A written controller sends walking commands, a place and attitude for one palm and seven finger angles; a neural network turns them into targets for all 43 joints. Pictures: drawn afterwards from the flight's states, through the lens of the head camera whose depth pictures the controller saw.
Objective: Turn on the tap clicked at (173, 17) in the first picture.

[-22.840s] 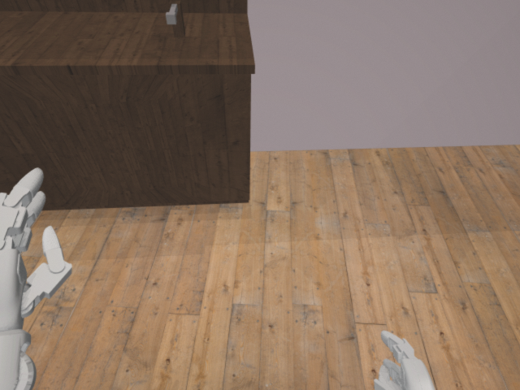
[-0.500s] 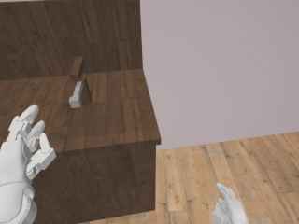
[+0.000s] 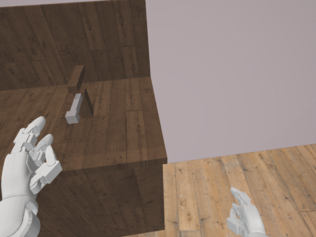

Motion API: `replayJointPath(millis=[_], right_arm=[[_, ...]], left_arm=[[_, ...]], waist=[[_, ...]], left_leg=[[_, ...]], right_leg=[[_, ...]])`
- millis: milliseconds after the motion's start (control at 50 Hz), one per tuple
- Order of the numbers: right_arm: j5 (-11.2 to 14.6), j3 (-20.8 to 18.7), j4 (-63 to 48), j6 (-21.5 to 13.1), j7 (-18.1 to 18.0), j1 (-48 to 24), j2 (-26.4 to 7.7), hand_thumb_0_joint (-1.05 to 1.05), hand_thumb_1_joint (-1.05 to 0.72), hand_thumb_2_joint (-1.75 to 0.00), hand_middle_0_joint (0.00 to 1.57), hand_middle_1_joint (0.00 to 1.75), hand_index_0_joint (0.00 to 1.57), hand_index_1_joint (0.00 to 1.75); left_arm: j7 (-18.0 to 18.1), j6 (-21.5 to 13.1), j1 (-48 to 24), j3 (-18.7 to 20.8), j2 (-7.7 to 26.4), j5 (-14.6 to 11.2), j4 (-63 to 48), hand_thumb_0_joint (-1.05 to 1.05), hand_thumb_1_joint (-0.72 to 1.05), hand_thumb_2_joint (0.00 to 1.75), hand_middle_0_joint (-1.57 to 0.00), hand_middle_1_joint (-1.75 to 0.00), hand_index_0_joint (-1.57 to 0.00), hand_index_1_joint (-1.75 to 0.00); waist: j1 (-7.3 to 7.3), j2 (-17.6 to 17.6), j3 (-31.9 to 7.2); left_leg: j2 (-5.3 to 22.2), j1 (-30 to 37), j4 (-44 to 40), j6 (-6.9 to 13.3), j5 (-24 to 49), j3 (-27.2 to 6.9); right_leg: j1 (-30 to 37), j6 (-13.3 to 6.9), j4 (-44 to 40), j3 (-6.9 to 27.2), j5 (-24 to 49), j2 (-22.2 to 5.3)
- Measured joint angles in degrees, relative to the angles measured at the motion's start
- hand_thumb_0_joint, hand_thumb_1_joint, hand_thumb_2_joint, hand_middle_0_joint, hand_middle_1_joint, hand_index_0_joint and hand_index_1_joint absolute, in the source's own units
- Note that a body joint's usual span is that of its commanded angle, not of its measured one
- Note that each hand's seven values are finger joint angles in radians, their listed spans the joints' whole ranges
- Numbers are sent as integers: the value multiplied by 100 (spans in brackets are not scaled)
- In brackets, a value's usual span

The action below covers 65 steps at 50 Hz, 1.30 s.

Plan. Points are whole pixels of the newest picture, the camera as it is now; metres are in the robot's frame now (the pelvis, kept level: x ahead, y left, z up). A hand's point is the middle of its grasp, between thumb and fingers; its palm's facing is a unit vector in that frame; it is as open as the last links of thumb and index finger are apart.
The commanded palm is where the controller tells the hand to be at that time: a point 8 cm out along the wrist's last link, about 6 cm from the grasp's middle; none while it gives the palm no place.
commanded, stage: turn the palm inward beside the body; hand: left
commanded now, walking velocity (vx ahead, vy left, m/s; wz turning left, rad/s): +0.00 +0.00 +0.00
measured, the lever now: (72, 117) +0.37 +0.32 +0.12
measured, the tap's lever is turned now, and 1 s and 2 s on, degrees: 0 0 0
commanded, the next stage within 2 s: reach beside the lever's end, fingers flat in 0.16 s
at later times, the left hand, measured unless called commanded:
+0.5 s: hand (56, 162) +0.19 +0.24 +0.16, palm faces +0.52 -0.85 -0.10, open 7.4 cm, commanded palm +0.15 +0.28 +0.18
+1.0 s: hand (59, 148) +0.24 +0.27 +0.15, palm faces +0.51 -0.86 -0.08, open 7.5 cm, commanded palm +0.19 +0.31 +0.16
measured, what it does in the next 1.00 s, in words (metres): stands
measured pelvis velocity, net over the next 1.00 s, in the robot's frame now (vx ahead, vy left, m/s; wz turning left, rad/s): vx -0.01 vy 0.00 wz -0.02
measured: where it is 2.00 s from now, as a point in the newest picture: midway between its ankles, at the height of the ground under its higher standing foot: outside the picture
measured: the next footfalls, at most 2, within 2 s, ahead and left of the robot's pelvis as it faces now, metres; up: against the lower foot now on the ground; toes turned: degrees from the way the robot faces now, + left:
none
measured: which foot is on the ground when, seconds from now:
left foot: down 0.00-1.00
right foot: down 0.00-1.00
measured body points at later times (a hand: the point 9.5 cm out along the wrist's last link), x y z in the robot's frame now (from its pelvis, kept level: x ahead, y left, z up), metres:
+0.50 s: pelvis -0.01 -0.02 +0.00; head -0.05 -0.05 +0.45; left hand +0.16 +0.28 +0.17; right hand +0.20 -0.23 -0.08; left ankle +0.03 +0.13 -0.73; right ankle -0.04 -0.10 -0.73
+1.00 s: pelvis -0.01 +0.00 +0.00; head -0.03 -0.02 +0.45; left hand +0.20 +0.31 +0.16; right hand +0.18 -0.23 -0.08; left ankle +0.03 +0.13 -0.73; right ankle -0.04 -0.10 -0.73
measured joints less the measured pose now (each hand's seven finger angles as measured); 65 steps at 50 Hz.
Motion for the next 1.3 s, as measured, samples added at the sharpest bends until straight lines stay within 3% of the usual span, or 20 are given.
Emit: replayJointPath(millis=[340,520,660,780,1060,1300], right_arm=[[59,-69,43,4,-57,136,-49,1,-91,-90,20,30,20,30],[104,-81,251,-56,-189,127,-32,1,-91,-90,20,30,20,30],[87,-116,285,-155,-220,179,-72,1,-91,-90,20,30,20,30],[108,-127,294,-91,-212,208,-41,1,-91,-90,20,30,20,30],[59,-143,218,-30,-196,195,-47,1,-91,-90,20,30,20,30],[66,-106,212,120,-204,185,13,1,-91,-90,20,30,20,30]], left_arm=[[15,-47,-52,53,8,-8,159,1,90,90,-20,-30,-20,-30],[35,-94,-769,434,96,-12,1098,1,90,90,-20,-30,-20,-30],[-72,-307,-1033,353,115,8,1381,1,90,90,-20,-30,-20,-30],[-28,-276,-1211,447,163,-18,1689,1,90,90,-20,-29,-20,-30],[14,-529,-1494,473,149,150,2072,1,90,90,-19,-27,-19,-27],[21,-545,-1988,575,231,233,2767,1,90,90,-18,-24,-18,-24]], waist=[[-56,45,-12],[-90,59,130],[-149,72,151],[-209,19,90],[-203,-71,107],[-239,-107,73]], left_leg=[[123,40,6,-113,2,-49],[190,13,-33,-126,98,-111],[163,-21,-94,-115,154,-51],[134,-60,-117,-84,153,10],[48,-163,-65,5,97,98],[26,-259,-50,29,96,108]], right_leg=[[17,-122,46,-37,-15,128],[24,-168,-52,-90,110,205],[-56,-133,-47,-35,143,167],[-125,-94,-35,22,136,129],[-232,0,-1,99,105,34],[-324,25,6,107,107,11]])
